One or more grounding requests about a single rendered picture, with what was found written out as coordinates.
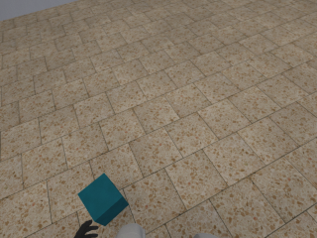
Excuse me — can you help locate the left robot hand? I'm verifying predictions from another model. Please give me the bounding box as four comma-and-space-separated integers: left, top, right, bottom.
73, 219, 99, 238

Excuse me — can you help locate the carton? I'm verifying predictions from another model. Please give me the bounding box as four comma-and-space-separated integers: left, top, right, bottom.
78, 174, 129, 226

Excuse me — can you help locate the left robot thigh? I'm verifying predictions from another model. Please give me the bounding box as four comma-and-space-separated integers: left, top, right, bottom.
115, 223, 146, 238

